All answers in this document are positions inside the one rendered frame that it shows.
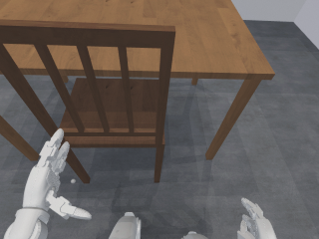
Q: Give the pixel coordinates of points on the left robot forearm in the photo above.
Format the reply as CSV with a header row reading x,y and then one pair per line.
x,y
30,223

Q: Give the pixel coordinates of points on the robot right hand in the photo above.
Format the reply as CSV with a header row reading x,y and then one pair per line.
x,y
260,227

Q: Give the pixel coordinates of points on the robot left hand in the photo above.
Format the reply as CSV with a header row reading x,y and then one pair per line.
x,y
45,175

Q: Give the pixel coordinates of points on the left robot thigh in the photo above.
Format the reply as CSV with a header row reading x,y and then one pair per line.
x,y
128,227

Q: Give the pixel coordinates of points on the table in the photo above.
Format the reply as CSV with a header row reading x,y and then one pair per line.
x,y
211,42

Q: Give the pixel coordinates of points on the left robot shin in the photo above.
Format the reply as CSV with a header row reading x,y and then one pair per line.
x,y
129,214

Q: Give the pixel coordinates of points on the chair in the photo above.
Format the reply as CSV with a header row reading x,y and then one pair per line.
x,y
100,112

